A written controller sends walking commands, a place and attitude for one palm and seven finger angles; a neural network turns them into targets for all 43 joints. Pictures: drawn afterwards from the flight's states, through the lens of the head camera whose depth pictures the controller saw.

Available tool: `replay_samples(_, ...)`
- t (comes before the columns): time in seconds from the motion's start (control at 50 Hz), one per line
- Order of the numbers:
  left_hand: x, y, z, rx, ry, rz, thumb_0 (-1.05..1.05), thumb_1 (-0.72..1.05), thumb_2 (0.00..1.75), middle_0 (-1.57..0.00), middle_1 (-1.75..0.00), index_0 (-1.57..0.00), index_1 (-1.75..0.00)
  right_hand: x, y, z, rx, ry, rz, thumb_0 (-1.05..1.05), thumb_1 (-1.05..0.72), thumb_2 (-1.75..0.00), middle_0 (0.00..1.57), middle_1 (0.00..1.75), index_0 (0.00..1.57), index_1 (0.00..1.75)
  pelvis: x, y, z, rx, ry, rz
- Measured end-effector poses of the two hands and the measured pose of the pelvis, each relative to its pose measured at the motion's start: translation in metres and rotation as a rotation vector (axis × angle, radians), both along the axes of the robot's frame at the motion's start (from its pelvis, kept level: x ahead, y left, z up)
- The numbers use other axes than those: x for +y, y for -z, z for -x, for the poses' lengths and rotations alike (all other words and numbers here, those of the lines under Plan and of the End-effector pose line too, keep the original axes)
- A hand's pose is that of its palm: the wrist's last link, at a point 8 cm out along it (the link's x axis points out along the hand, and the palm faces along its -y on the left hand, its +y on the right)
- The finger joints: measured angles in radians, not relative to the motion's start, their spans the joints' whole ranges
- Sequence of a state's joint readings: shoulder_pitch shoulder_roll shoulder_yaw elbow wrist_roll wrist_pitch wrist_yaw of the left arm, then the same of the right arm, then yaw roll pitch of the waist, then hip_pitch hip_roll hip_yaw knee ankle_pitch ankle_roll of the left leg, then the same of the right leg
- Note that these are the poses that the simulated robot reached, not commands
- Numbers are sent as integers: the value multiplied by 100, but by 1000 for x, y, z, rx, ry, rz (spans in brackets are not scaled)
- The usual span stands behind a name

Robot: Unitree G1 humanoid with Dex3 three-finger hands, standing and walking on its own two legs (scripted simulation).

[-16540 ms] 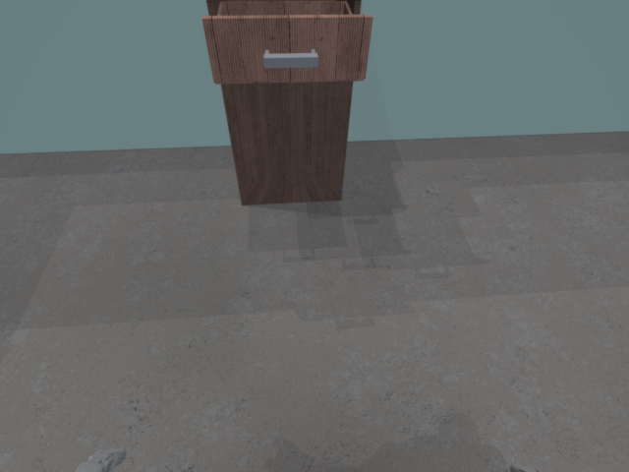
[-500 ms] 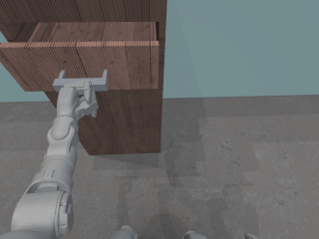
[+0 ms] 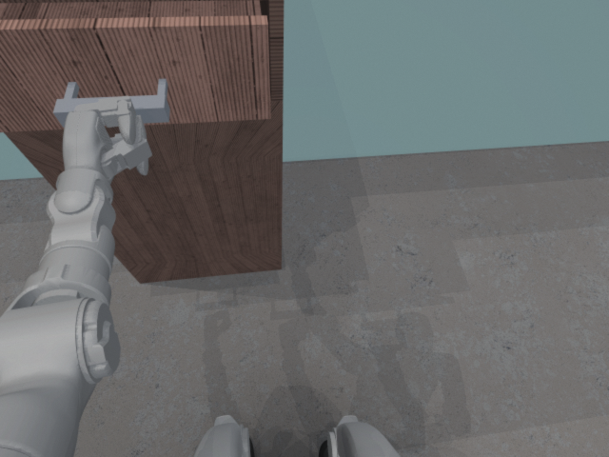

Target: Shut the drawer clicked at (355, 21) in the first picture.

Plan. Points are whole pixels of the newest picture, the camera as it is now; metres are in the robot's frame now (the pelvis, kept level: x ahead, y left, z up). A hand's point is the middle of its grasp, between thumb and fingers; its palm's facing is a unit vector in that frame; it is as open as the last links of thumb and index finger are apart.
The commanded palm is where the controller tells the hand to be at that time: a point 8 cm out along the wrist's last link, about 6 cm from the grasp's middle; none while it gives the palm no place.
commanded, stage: push the drawer shut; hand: left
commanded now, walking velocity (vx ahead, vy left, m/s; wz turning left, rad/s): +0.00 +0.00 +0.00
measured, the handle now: (116, 99) +0.58 +0.21 +0.09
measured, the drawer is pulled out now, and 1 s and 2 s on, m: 0.05 0.00 0.00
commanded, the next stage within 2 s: pull the fist back off the drawer in 0.58 s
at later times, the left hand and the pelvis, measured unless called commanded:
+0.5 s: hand (140, 114) +0.55 +0.18 +0.09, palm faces +0.04 -1.00 -0.03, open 3.2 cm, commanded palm +0.56 +0.22 +0.10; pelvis +0.01 +0.02 -0.01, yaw -1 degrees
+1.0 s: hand (141, 114) +0.55 +0.18 +0.09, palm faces +0.05 -1.00 -0.04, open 3.2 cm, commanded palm +0.53 +0.21 +0.10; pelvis -0.01 +0.02 -0.01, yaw +0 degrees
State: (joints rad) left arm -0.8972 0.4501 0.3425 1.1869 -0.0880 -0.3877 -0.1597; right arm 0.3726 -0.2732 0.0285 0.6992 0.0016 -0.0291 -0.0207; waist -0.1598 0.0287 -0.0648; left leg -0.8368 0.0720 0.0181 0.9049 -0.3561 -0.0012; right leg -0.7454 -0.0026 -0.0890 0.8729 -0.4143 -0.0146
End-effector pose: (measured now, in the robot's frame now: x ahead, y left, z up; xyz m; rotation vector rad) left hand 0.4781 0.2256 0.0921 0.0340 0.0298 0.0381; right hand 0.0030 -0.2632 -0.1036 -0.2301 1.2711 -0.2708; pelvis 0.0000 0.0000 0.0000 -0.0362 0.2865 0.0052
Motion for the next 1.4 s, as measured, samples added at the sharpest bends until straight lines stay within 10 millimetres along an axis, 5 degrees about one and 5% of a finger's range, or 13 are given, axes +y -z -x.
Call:
replay_samples(0.42, 3, -3, -48, 0, -8, 7, 5, 73, 92, -140, -160, -140, -160, 22, -2, 37, 134, 40, -7, 1, -90, -90, 21, 30, 20, 30, 15, 6, -6, 70, 10, 20)
replay_samples(0.68, 14, 0, -52, 10, -15, -7, 0, 58, 93, -140, -160, -140, -160, 23, -3, 45, 157, 13, 20, 1, -90, -90, 21, 30, 20, 30, 17, 12, 3, 95, -12, 35)
replay_samples(1.02, 4, -3, -47, 10, -15, 1, 3, 69, 93, -140, -160, -140, -160, 26, -3, 59, 155, 18, 8, 1, -90, -90, 21, 30, 20, 30, 18, 14, 10, 88, -2, 35)
replay_samples(1.2, -4, -3, -42, -12, -21, 17, 4, 82, 91, -140, -160, -140, -160, 30, -2, 44, 131, 51, -33, 1, -90, -90, 21, 30, 20, 30, 17, 6, -3, 68, 25, 20)
replay_samples(1.4, 7, -1, -25, -6, -44, 9, 2, 88, 90, -140, -160, -140, -160, 22, -4, -7, 57, 46, -56, 1, -90, -90, 21, 30, 20, 30, 12, -4, -27, 30, 32, 4)
